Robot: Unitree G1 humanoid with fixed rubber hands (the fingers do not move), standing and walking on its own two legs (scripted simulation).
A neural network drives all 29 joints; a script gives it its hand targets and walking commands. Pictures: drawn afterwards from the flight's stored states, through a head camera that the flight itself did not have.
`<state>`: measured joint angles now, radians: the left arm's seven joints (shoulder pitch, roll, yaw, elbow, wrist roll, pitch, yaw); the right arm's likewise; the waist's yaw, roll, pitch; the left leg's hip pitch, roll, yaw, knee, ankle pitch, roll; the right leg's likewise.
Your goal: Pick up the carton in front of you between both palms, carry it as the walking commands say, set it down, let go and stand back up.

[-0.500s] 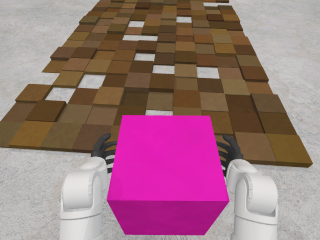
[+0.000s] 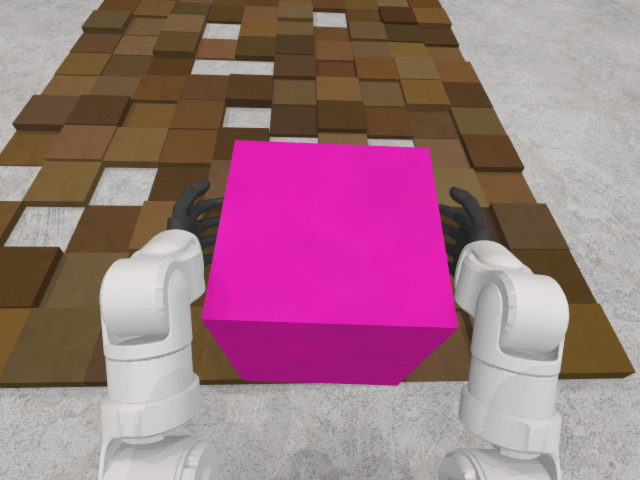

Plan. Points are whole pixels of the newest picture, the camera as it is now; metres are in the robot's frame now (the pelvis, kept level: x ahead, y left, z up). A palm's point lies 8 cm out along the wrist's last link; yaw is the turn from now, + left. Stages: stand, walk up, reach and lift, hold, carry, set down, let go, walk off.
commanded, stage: carry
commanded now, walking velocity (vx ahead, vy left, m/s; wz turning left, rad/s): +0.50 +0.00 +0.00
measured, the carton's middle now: (325, 277) +0.34 -0.01 +0.06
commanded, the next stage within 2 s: none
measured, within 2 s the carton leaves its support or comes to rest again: neither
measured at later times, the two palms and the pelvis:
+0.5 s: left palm (223, 67) +0.70 +0.15 +0.13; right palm (400, 62) +0.74 -0.14 +0.13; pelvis +0.33 -0.03 +0.00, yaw +2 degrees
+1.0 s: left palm out of the picture +1.08 +0.12 +0.19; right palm out of the picture +1.05 -0.18 +0.19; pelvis +0.67 +0.01 +0.04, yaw +0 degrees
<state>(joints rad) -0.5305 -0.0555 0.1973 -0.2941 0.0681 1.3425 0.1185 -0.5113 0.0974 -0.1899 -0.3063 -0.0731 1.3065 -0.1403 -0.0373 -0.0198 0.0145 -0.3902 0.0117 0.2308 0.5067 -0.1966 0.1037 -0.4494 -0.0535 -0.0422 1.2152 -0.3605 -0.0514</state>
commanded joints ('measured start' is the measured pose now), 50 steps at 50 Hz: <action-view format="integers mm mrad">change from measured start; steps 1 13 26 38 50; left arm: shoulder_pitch -715 -1015 -1163 -997 -884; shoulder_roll -853 -881 -1039 -955 -779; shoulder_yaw -703 -576 -609 -637 -500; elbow -18 264 12 145 213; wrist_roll -418 -408 -495 -442 -225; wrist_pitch -25 -21 -55 -51 -64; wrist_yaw -213 -190 -206 -242 -147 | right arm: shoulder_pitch -729 -1025 -998 -900 -1073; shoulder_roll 830 869 925 897 952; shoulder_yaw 718 587 526 625 672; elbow -28 279 177 194 170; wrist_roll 491 489 327 396 567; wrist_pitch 10 13 -10 -35 -16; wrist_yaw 266 259 188 219 275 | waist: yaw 1 -27 130 -89 -40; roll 111 168 -109 272 168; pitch -465 -362 -538 -752 -552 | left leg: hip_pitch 488 551 -532 831 420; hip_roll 278 180 27 295 159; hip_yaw -344 -134 -222 -719 -313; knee -197 -71 768 61 -3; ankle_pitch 271 615 -248 682 570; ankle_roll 72 51 -52 245 60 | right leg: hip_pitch -204 -153 762 -317 12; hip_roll -34 63 -237 119 140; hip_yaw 15 -128 250 127 -100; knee -39 -624 -756 372 -635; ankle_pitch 58 320 584 -132 194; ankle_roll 1 -28 -179 -5 2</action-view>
